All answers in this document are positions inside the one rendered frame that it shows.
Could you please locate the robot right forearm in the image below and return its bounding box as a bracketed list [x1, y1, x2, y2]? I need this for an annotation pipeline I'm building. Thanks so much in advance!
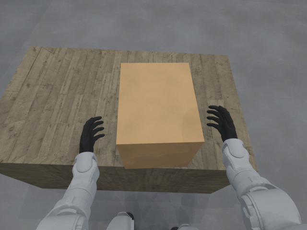
[222, 138, 301, 223]

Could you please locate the left robot foot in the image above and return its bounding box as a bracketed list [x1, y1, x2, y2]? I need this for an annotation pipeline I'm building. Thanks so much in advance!
[127, 212, 134, 220]

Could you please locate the carton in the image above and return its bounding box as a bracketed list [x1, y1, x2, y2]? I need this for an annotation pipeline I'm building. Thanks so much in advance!
[116, 63, 205, 169]

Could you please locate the robot right hand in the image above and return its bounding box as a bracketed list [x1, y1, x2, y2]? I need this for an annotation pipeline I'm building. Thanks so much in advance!
[207, 105, 238, 142]

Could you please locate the left robot thigh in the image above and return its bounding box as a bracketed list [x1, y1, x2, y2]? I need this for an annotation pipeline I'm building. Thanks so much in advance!
[106, 216, 134, 230]

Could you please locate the robot left hand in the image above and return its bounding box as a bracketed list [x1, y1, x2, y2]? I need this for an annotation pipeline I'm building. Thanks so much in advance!
[79, 116, 105, 154]

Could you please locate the robot left forearm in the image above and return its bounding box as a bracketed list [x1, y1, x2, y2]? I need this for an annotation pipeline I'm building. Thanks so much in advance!
[36, 152, 100, 230]

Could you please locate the robot right upper arm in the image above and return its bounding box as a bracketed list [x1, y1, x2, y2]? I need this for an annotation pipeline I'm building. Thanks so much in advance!
[240, 188, 307, 230]

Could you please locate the pedestal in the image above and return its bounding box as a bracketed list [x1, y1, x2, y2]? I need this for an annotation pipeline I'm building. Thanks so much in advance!
[0, 46, 258, 194]

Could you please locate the robot left upper arm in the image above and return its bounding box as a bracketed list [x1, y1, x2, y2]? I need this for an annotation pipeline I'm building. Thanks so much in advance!
[37, 214, 88, 230]

